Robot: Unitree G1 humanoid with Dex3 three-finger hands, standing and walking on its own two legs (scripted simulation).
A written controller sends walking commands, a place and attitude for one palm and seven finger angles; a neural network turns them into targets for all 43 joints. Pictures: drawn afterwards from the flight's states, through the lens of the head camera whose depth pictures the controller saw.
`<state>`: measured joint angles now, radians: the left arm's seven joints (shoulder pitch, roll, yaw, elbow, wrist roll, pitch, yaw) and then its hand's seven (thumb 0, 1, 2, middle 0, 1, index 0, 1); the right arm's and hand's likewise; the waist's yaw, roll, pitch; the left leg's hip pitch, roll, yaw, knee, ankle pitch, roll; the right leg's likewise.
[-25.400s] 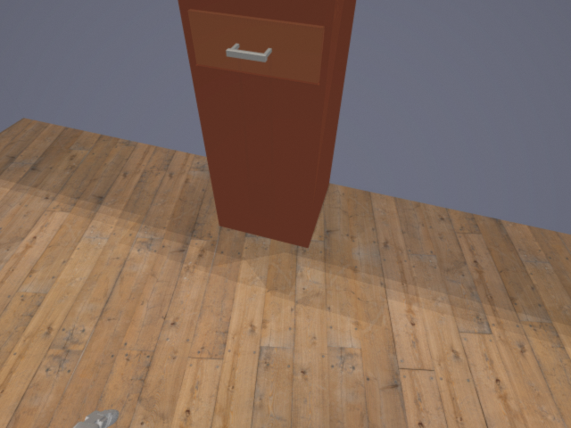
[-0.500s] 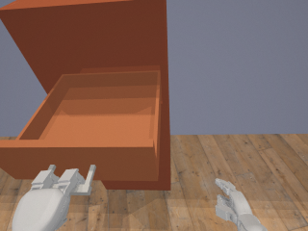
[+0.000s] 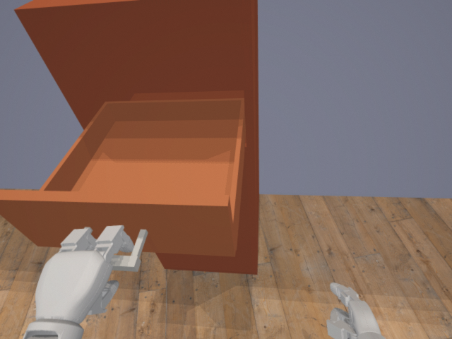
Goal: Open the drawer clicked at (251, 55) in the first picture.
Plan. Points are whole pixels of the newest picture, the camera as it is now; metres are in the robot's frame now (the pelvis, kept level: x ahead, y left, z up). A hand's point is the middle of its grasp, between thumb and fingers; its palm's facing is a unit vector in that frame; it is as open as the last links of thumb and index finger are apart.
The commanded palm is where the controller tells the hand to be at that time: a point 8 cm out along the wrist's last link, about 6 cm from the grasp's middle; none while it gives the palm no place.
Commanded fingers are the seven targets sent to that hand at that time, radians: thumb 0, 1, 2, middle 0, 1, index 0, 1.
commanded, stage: open the thumb to release the handle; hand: left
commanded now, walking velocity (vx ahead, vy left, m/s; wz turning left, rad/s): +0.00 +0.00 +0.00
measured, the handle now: (107, 248) +0.22 +0.22 +0.10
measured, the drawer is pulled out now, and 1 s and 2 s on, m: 0.30 0.30 0.30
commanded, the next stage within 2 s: lift the hand off the handle in 0.18 s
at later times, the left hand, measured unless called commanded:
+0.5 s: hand (98, 291) +0.16 +0.22 +0.07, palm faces +0.07 -0.10 -0.99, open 13.8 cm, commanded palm +0.14 +0.23 +0.12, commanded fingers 0.00 -0.50 0.30 -0.30 -1.20 -0.30 -1.20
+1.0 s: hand (84, 265) +0.18 +0.23 +0.12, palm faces +0.09 -0.10 -0.99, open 13.4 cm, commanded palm +0.15 +0.23 +0.19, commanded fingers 0.00 -0.50 0.30 -0.30 -1.20 -0.30 -1.20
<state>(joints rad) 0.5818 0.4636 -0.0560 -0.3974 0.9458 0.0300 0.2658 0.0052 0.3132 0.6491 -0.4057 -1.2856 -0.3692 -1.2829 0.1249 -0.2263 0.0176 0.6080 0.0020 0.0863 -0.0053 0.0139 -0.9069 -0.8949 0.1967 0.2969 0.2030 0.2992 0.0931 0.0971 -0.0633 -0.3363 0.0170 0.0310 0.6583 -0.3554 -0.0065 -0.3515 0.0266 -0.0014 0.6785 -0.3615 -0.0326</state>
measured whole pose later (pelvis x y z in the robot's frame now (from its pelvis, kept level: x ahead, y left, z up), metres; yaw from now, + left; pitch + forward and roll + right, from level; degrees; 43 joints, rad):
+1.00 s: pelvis -0.02 +0.01 +0.02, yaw +1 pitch -4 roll +0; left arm 0.33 0.48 -0.08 -0.35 0.91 0.08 0.08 0.00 -0.49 0.30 -0.35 -1.21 -0.38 -1.24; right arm 0.06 -0.23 0.04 0.64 0.01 0.08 -0.02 0.01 -0.90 -0.89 0.20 0.30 0.21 0.30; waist 0.12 0.11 0.00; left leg -0.17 0.00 0.01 0.49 -0.25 0.01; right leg -0.17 0.01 -0.02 0.50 -0.26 -0.02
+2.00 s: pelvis -0.04 +0.00 +0.02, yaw +2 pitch -4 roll +1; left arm 0.10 0.62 0.08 -0.51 0.71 0.24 -0.20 0.00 -0.49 0.30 -0.31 -1.20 -0.31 -1.20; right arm 0.04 -0.29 0.06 0.61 0.06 0.09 0.02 0.01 -0.91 -0.90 0.20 0.30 0.20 0.30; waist 0.12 0.15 0.00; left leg -0.19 -0.01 0.00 0.47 -0.21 0.00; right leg -0.20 0.00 -0.03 0.51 -0.24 -0.02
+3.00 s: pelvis +0.00 +0.01 +0.02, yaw +1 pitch -5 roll -1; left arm 0.35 0.36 0.37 -0.69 -0.08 -0.17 0.10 0.00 -0.06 0.49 -0.28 -0.92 -0.27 -0.92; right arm 0.21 -0.22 0.04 0.67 0.00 -0.16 -0.06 0.01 -0.90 -0.89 0.20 0.30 0.21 0.30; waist 0.06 0.04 0.04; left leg -0.11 0.01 0.01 0.46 -0.26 0.01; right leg -0.08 0.02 -0.02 0.42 -0.24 -0.02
